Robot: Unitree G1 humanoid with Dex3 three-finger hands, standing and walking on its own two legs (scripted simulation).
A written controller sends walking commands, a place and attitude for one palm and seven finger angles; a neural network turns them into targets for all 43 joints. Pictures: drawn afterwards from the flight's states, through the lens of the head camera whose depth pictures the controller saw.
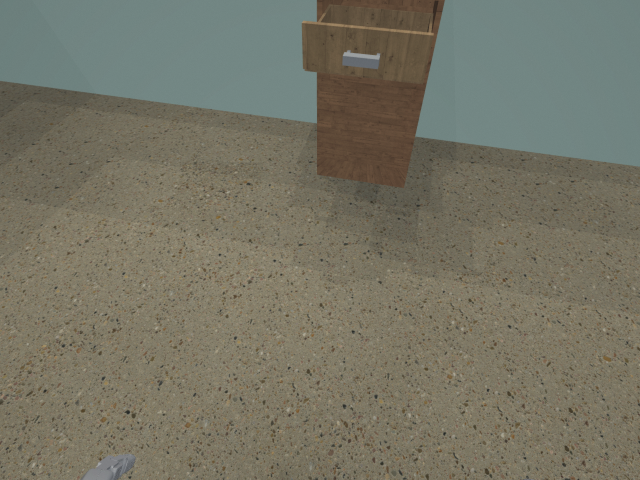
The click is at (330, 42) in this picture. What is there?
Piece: drawer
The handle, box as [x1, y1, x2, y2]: [342, 50, 379, 68]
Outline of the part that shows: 343,54 342,64 344,65 377,68 378,66 379,53 377,53 376,55 351,53 350,50 347,50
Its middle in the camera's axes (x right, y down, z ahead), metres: +0.12 -0.55 +1.17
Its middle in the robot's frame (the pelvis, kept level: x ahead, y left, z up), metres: +1.25 -0.06 -0.02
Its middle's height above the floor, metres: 0.75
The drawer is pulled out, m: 0.30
